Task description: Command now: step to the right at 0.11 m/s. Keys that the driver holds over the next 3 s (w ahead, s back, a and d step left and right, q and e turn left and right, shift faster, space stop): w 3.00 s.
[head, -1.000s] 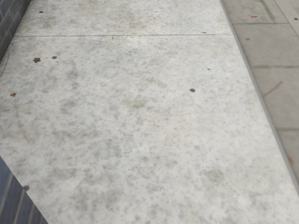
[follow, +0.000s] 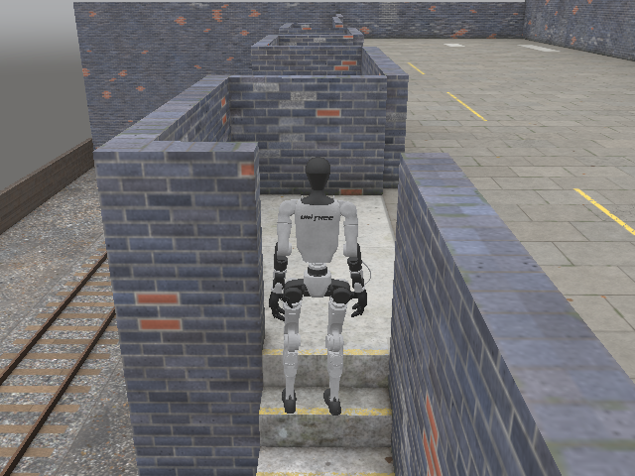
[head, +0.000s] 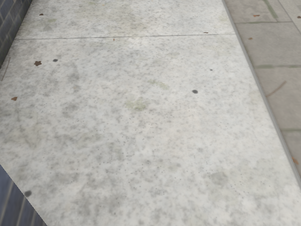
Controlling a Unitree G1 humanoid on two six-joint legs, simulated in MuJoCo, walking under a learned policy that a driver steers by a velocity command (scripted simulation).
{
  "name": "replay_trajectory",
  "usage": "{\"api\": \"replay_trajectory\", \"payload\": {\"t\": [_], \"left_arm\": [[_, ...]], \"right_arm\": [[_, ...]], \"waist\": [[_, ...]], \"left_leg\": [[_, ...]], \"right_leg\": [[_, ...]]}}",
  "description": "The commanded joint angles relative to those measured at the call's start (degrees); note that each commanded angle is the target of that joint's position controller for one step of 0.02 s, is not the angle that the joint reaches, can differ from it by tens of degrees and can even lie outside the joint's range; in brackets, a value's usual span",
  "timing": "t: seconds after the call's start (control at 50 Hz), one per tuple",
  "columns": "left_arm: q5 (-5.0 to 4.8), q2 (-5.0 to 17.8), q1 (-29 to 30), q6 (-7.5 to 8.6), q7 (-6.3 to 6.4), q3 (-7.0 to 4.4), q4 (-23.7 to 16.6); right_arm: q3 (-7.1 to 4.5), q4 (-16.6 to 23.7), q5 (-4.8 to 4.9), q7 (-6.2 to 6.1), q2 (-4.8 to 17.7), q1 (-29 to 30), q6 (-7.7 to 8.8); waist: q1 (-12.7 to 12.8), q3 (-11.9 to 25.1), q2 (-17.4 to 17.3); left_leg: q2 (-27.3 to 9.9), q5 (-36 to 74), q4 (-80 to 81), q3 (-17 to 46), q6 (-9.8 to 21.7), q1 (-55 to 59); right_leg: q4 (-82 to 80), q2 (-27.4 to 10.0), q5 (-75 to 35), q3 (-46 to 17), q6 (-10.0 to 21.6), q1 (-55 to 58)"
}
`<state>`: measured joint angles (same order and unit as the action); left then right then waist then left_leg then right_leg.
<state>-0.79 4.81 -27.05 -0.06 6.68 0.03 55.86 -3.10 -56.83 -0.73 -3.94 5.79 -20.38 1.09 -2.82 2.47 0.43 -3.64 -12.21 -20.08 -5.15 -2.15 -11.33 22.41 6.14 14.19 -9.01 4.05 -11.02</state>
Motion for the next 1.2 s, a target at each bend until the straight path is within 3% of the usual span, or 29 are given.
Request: {"api": "replay_trajectory", "payload": {"t": [0.02,0.18,0.46,0.66,0.82,1.2], "left_arm": [[0.02,3.39,-7.34,0.16,0.11,-0.64,-0.27],[0.17,3.57,-7.17,0.22,0.07,-0.45,-0.1],[0.02,3.49,-8.14,0.18,0.06,0.06,0.42],[0.07,3.62,-8.13,0.27,-0.08,-0.06,0.25],[0.2,3.49,-8.04,0.45,-0.11,-0.33,0.57],[0.02,3.71,-7.91,0.31,0.06,-0.27,0.79]], "right_arm": [[-0.67,1.03,-0.01,-0.13,3.61,-5.0,0.29],[-0.9,0.15,0.03,-0.42,3.98,-5.2,0.33],[-0.99,-0.57,-0.18,0.1,3.67,-5.4,0.9],[-1.13,-0.66,-0.18,0.14,3.61,-5.57,0.94],[-1.18,-0.66,-0.3,-0.51,3.94,-6.23,0.1],[-1.03,-0.59,-0.13,-0.12,3.96,-6.42,0.5]], "waist": [[-0.12,-3.89,0.6],[0.16,-4.28,0.48],[-0.18,-3.96,0.52],[-0.33,-4.55,0.29],[-0.19,-5.06,0.74],[-0.04,-4.17,0.18]], "left_leg": [[-4.2,0.89,3.67,2.39,4.28,-3.91],[-4.4,0.91,3.78,2.39,4.37,-3.57],[-4.34,1.96,3.64,2.46,4.66,-3.09],[-4.57,1.93,4.0,2.32,4.76,-2.7],[-4.93,1.03,3.58,2.09,4.36,-2.78],[-4.87,1.83,3.83,1.8,4.33,-2.7]], "right_leg": [[-1.0,-9.37,-24.93,-6.52,3.64,2.55],[-1.62,-9.42,-21.46,-6.78,3.93,1.75],[-1.24,-9.5,-25.25,-6.74,4.41,2.75],[-1.49,-9.46,-24.38,-6.56,4.46,2.48],[-1.8,-9.51,-20.92,-6.19,4.01,0.87],[-1.18,-9.72,-23.79,-6.19,3.9,1.96]]}}
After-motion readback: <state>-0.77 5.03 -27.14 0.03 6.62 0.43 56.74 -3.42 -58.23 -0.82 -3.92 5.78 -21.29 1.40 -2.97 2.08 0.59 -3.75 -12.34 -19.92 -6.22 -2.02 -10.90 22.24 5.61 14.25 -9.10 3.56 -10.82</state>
